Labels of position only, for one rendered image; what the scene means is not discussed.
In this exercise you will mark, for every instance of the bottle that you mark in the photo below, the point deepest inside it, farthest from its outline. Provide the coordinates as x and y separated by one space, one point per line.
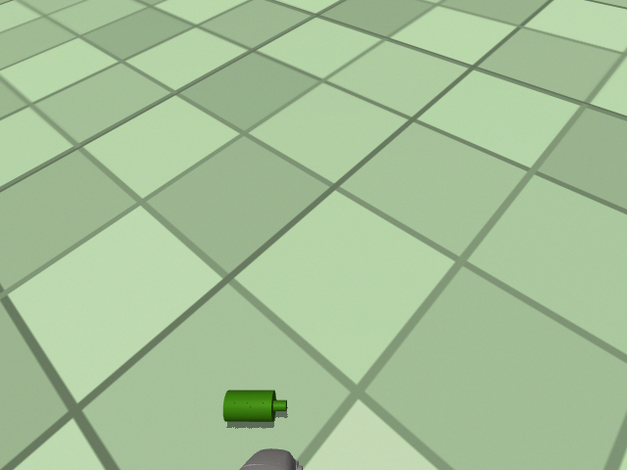
251 406

